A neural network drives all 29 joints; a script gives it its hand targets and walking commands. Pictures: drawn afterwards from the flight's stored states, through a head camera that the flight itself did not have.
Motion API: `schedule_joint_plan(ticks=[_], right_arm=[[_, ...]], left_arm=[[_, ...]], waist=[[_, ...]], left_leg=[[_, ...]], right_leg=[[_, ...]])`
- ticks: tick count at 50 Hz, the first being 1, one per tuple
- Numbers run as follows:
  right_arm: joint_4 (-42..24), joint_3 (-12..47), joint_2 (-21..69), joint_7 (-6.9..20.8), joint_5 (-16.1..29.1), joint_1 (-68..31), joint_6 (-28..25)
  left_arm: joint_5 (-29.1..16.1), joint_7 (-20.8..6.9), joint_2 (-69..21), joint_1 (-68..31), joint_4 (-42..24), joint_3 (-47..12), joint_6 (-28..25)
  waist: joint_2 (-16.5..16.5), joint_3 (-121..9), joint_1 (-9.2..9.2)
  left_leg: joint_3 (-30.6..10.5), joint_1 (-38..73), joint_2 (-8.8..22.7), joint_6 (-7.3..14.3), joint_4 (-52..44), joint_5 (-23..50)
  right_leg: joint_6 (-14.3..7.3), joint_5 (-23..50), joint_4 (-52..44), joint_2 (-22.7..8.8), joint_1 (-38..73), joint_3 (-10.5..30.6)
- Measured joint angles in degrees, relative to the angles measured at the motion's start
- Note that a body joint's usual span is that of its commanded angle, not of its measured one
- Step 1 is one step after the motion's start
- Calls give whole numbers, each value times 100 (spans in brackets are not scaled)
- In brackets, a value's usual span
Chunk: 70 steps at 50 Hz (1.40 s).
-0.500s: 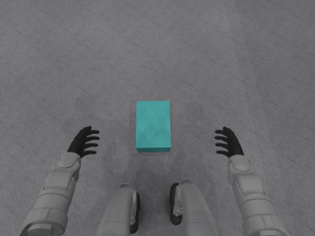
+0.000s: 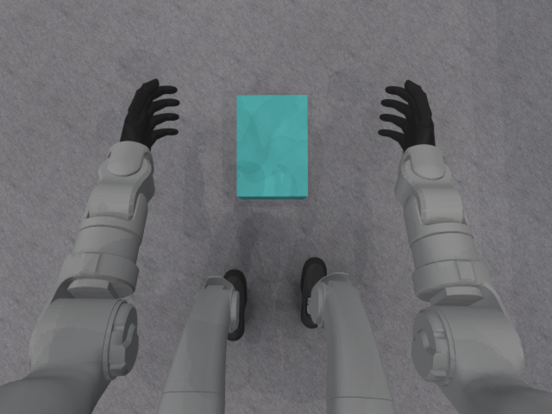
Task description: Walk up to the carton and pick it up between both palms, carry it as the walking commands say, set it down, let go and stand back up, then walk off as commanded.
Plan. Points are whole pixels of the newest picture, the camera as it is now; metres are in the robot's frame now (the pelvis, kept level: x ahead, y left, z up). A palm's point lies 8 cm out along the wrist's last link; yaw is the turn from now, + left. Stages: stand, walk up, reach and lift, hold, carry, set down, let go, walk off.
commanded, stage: reach and lift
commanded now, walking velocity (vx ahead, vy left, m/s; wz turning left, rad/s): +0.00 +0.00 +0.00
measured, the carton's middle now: (272, 151) +0.53 +0.02 -0.60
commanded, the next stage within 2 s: none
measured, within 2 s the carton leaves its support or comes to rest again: neither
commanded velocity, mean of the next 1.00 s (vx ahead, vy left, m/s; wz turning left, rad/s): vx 0.00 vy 0.00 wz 0.00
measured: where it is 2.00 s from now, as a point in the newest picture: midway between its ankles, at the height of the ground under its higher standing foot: (274, 311)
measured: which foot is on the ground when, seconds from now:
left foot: down 0.00-1.00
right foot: down 0.00-1.00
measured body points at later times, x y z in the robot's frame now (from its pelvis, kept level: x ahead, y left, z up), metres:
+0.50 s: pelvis -0.01 +0.01 -0.02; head +0.35 +0.01 +0.25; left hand +0.52 +0.18 -0.18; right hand +0.52 -0.17 -0.18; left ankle +0.05 +0.13 -0.64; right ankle +0.09 -0.11 -0.64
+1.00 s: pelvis -0.07 -0.01 -0.19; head +0.31 +0.00 +0.03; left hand +0.51 +0.17 -0.34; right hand +0.52 -0.16 -0.35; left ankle +0.05 +0.13 -0.64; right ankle +0.09 -0.11 -0.64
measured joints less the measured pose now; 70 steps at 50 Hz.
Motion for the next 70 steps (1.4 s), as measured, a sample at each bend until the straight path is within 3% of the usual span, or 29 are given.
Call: schedule_joint_plan(ticks=[11,22,28,36,43,46,51,55,60,70], right_arm=[[321,-437,-27,12,0,-1295,-193],[374,-849,-95,158,0,-1596,-455],[487,-931,-217,240,0,-1738,-550],[855,-957,-551,227,0,-2623,-419],[935,-496,-936,-27,69,-3595,-86],[927,-118,-971,-175,396,-3630,139],[874,34,-1021,-435,457,-3671,339],[1055,59,-1104,-406,458,-3854,325],[1817,103,-1122,-231,458,-4025,189],[2208,227,-1121,-99,458,-4107,-274]], left_arm=[[-33,125,0,-1363,93,89,-38],[-33,239,-2,-1564,95,174,-156],[-46,296,-38,-1901,131,174,-143],[-234,510,-31,-2776,349,174,256],[-593,686,343,-3529,303,114,512],[-874,755,519,-3568,290,-138,710],[-1282,858,647,-3652,251,-496,922],[-1293,845,649,-3942,589,-515,797],[-1275,678,650,-4145,1571,-516,489],[-1274,609,656,-4171,1800,-516,9]], waist=[[0,180,0],[0,594,0],[-1,642,0],[0,1030,-13],[0,2260,-32],[0,2209,-37],[0,2188,-56],[0,2170,-67],[0,2163,-70],[0,2167,-70]], left_leg=[[-2,-572,-11,29,11,50],[-67,-794,-76,48,117,77],[-138,-1383,-156,48,633,38],[-157,-2356,-198,26,2047,-262],[-159,-2704,-196,-18,3293,-546],[-160,-3167,-191,-41,3756,-619],[-160,-3543,-191,-79,4350,-748],[-160,-3779,-186,-101,4638,-782],[-160,-4020,-175,-112,4926,-841],[-167,-4707,-168,-95,5664,-978]], right_leg=[[26,70,-33,-7,-545,4],[121,95,61,50,-727,157],[165,20,570,30,-1272,213],[164,-288,1966,-20,-2241,222],[100,-542,3224,-21,-2636,240],[70,-593,3691,-18,-3124,248],[17,-693,4296,-18,-3539,258],[-2,-711,4585,-11,-3798,263],[-5,-739,4864,2,-4059,269],[9,-804,5521,11,-4736,275]])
